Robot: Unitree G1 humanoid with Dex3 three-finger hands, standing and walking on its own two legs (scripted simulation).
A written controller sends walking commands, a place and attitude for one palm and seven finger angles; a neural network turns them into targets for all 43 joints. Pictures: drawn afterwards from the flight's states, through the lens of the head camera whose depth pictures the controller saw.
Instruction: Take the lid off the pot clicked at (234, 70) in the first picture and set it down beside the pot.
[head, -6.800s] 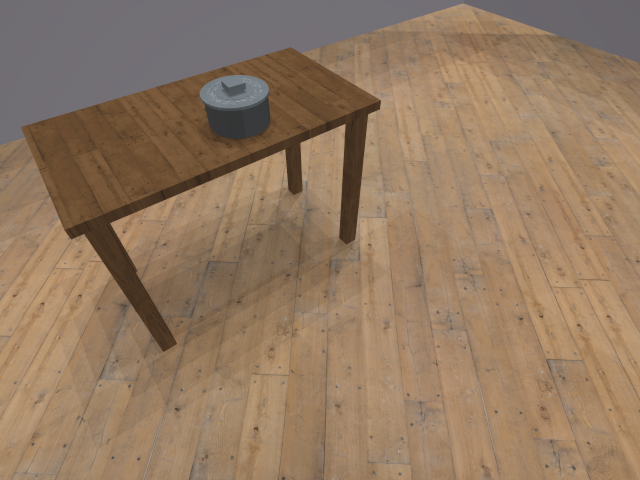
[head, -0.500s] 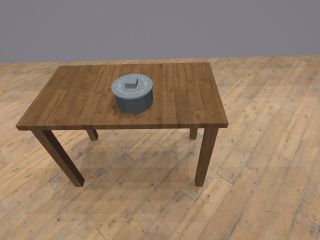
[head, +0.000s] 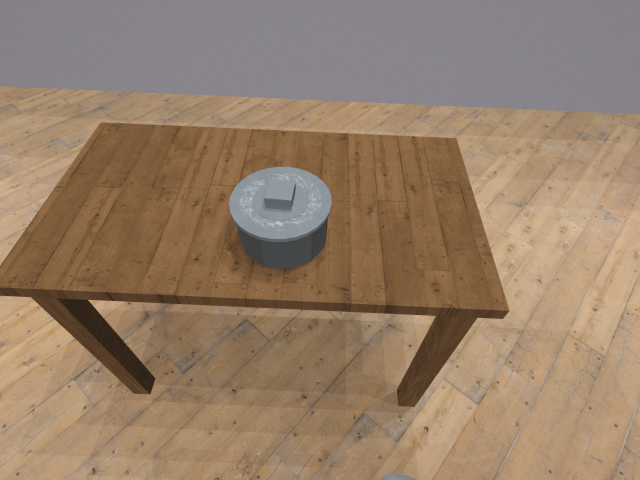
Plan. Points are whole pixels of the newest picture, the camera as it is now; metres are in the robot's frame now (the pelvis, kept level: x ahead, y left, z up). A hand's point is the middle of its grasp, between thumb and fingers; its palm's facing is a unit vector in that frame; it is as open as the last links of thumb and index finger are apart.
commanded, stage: take the last steps up to it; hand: left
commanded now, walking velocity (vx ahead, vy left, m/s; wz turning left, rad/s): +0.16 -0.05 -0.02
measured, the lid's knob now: (280, 193) +0.57 +0.12 -0.01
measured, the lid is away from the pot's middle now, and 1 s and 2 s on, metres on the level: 0.00 0.00 0.00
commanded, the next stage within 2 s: come to a stop and stand still in 0.02 s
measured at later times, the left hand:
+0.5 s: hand (193, 472) +0.15 +0.19 -0.17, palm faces +0.05 -0.96 -0.26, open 7.3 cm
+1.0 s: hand out of the picture +0.01 +0.19 -0.17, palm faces +0.01 -0.98 -0.19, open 7.4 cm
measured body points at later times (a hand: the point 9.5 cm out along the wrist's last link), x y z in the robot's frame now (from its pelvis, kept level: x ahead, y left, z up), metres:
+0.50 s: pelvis +0.09 +0.00 +0.00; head +0.12 -0.01 +0.45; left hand +0.15 +0.24 -0.14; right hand +0.15 -0.24 -0.16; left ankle +0.09 +0.12 -0.70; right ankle +0.12 -0.12 -0.74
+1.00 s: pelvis +0.05 +0.02 +0.00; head +0.05 +0.01 +0.45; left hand +0.01 +0.24 -0.15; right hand +0.06 -0.21 -0.16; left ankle +0.10 +0.13 -0.74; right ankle +0.00 -0.09 -0.74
